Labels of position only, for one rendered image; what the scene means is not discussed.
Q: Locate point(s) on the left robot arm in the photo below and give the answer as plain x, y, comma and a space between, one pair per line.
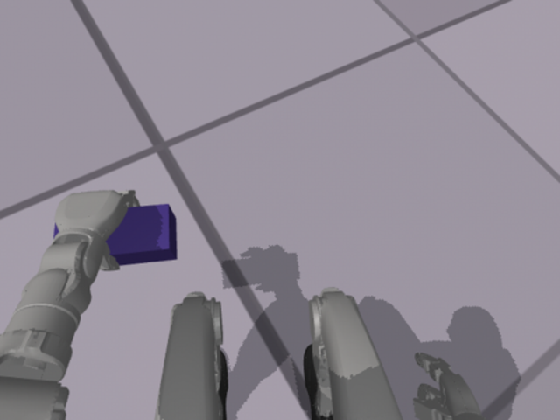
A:
35, 348

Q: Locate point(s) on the right robot foot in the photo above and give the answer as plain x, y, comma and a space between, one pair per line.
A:
311, 385

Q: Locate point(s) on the left robot hand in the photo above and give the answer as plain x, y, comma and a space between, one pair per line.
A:
99, 211

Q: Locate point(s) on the carton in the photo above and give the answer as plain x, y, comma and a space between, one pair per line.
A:
146, 234

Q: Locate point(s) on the right robot hand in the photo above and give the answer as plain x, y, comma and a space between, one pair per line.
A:
454, 396

